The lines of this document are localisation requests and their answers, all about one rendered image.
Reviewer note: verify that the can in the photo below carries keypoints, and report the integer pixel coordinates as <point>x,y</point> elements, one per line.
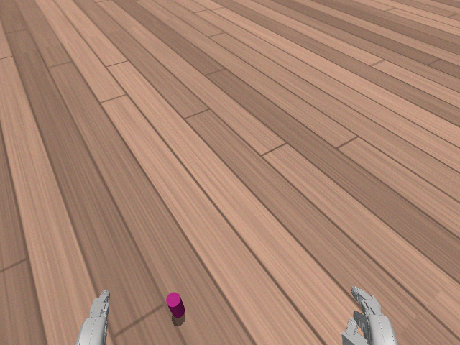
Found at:
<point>175,305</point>

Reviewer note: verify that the left robot hand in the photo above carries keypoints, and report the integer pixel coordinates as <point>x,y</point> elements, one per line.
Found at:
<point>94,329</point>

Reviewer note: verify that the right robot hand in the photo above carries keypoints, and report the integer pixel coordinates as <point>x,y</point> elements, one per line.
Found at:
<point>376,327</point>

